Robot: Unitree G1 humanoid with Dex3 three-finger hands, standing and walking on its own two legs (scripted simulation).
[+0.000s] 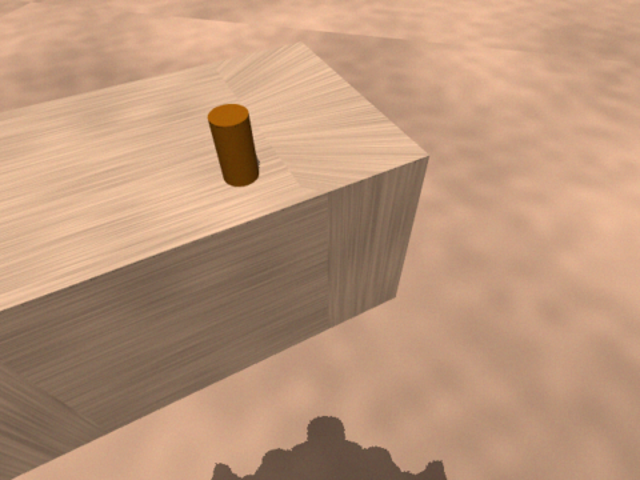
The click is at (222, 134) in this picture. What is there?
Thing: squat round
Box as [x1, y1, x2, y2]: [208, 104, 258, 186]
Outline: 225,104 212,109 208,114 208,121 224,180 231,185 242,186 251,183 258,176 258,169 248,112 243,106 237,104
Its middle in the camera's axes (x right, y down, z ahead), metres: -0.19 -0.22 +0.87
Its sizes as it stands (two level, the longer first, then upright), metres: 0.084 0.084 0.160
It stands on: a support 0.65 m high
